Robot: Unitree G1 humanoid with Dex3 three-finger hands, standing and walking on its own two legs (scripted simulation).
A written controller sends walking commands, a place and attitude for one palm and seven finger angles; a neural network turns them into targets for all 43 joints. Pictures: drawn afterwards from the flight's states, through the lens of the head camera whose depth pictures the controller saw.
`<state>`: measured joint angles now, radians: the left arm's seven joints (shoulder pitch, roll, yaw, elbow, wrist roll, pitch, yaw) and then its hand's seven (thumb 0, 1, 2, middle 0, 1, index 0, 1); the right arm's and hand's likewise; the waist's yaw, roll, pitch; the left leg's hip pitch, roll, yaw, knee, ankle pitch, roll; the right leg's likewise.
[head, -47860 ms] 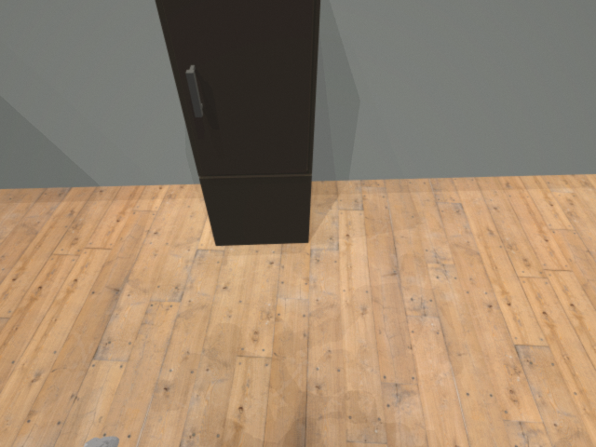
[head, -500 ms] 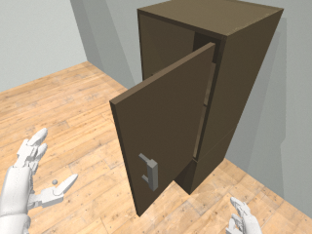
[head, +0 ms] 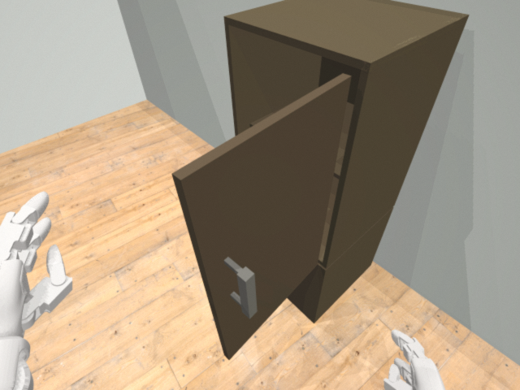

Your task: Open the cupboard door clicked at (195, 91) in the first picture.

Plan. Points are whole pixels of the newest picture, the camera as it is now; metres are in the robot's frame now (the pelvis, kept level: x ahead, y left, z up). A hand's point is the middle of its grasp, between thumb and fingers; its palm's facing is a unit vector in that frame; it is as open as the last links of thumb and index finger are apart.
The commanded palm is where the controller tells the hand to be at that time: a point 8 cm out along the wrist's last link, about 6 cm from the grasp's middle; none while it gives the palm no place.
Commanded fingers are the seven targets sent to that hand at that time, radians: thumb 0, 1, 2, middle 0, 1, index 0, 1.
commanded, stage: draw the hand back to the body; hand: left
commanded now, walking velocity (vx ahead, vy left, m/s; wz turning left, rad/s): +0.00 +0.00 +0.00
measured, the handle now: (240, 287) +0.30 +0.09 -0.03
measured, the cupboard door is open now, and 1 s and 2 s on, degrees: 95 95 95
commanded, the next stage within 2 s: step back with the hand held close in 0.08 s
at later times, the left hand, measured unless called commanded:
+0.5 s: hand (71, 282) +0.18 +0.26 +0.15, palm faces +0.34 -0.80 -0.50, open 7.4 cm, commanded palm +0.13 +0.30 +0.17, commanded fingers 0.00 0.90 0.90 -0.20 -0.30 -0.20 -0.30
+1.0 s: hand out of the picture +0.09 +0.28 +0.15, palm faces +0.47 -0.76 -0.45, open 7.4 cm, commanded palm +0.03 +0.32 +0.17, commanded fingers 0.00 0.90 0.90 -0.20 -0.30 -0.20 -0.30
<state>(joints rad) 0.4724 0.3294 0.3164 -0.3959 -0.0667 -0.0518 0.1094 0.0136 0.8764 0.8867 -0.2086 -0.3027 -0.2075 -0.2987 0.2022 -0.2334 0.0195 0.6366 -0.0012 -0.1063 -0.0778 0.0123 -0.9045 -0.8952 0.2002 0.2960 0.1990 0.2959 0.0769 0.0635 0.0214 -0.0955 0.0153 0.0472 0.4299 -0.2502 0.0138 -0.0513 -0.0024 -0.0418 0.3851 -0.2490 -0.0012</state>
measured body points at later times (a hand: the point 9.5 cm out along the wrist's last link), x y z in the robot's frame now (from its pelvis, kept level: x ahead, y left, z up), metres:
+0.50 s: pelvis -0.02 +0.01 +0.00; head -0.01 -0.01 +0.45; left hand +0.16 +0.30 +0.18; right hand +0.16 -0.25 -0.08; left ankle +0.00 +0.11 -0.74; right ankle -0.02 -0.12 -0.74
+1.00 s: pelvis -0.10 +0.02 -0.02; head -0.09 +0.03 +0.43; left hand +0.06 +0.32 +0.18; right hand +0.07 -0.21 -0.10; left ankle -0.01 +0.11 -0.74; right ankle -0.02 -0.12 -0.74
